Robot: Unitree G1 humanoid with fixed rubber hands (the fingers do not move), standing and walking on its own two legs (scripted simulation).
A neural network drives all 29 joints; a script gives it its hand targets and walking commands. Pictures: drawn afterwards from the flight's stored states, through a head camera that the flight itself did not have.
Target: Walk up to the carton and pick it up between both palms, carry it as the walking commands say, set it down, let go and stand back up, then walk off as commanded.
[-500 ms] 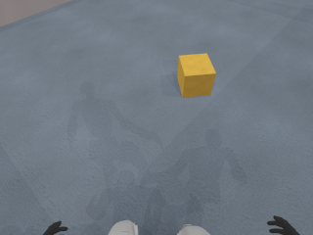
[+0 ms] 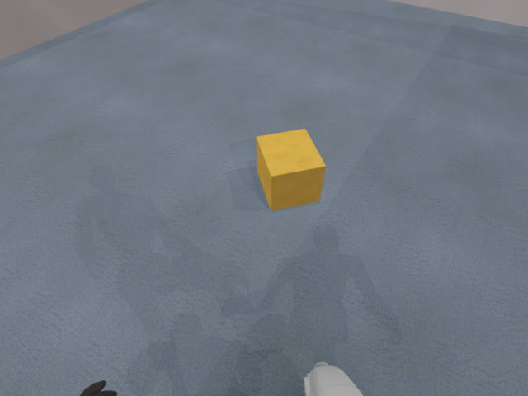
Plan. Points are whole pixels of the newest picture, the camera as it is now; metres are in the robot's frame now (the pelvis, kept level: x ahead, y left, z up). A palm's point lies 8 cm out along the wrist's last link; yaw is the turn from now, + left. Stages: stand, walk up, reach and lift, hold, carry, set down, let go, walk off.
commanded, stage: walk up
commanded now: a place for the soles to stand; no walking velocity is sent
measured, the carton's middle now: (288, 169) +1.19 -0.20 -0.63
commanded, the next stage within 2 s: none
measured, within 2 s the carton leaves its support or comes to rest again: neither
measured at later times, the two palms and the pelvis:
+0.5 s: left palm (132, 310) +0.31 +0.25 -0.12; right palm (470, 297) +0.27 -0.38 -0.09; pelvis +0.21 -0.05 -0.01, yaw -4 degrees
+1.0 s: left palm (185, 223) +0.50 +0.16 -0.10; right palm (464, 217) +0.45 -0.47 -0.10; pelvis +0.39 -0.14 -0.01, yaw -7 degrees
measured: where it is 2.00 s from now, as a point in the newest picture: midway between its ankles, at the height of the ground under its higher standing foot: (297, 273)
